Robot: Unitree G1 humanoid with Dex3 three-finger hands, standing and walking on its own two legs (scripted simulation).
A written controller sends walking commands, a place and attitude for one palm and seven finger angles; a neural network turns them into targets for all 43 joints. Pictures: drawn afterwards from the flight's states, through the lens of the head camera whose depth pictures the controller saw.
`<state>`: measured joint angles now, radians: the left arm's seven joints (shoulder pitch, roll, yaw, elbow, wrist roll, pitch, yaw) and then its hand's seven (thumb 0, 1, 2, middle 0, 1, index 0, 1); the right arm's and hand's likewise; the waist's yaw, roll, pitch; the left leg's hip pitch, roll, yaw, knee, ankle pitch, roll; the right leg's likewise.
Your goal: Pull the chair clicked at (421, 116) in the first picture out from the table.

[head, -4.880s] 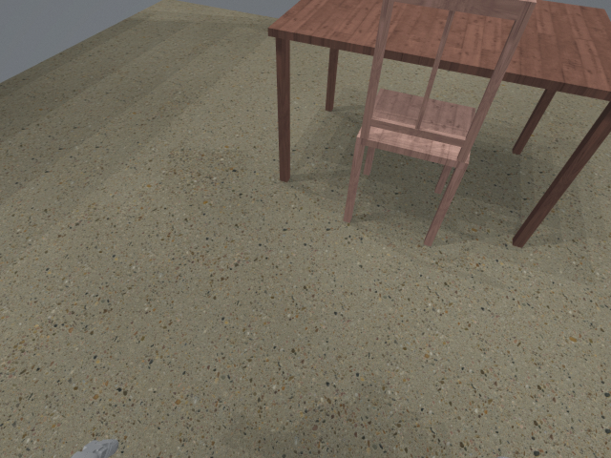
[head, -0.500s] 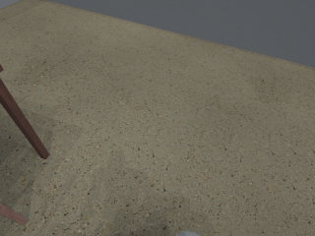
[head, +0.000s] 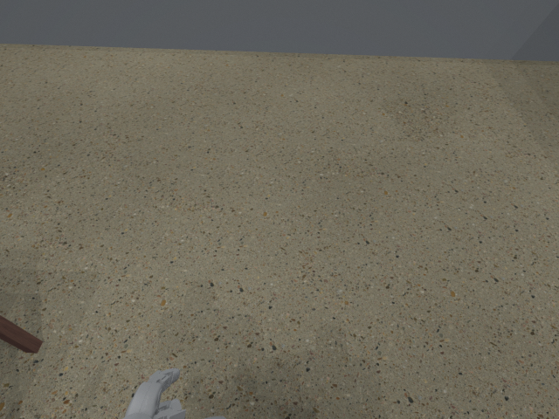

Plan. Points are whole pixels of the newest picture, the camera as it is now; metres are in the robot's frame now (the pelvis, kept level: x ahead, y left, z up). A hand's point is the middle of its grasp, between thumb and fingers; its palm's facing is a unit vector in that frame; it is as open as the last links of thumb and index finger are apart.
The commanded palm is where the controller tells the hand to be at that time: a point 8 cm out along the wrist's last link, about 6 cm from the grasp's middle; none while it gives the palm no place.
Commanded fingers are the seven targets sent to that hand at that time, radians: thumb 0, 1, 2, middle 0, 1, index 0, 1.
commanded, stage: turn to face it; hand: left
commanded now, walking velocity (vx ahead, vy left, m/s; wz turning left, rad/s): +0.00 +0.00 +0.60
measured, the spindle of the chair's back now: out of the picture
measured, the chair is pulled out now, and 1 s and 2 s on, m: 0.00 0.00 0.00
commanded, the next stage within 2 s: none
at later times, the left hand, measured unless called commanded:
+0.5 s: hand out of the picture -0.01 +0.28 -0.16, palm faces +0.31 -0.92 -0.25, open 7.4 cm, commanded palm none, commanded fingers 0.00 0.90 0.90 -0.20 -0.30 -0.20 -0.30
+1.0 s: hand out of the picture -0.06 +0.18 -0.13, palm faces +0.55 -0.78 -0.29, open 7.4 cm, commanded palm none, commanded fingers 0.00 0.90 0.90 -0.20 -0.30 -0.20 -0.30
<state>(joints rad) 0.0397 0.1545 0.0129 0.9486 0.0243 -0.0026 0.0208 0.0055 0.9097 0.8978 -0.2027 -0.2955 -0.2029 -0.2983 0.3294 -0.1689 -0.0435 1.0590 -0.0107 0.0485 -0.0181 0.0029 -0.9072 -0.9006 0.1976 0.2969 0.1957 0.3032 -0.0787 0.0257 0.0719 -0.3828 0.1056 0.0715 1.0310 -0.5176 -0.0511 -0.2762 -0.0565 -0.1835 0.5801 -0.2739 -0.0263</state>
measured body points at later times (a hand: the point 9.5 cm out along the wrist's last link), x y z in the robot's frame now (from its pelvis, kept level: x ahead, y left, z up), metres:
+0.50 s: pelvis -0.01 +0.05 +0.02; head +0.02 +0.09 +0.46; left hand -0.03 +0.33 -0.14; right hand +0.11 -0.19 -0.11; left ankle +0.01 +0.11 -0.73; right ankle +0.01 -0.14 -0.64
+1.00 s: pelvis -0.02 -0.04 +0.01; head +0.01 -0.05 +0.46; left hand -0.09 +0.22 -0.11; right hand +0.17 -0.23 -0.14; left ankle -0.08 +0.09 -0.64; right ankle +0.03 -0.13 -0.73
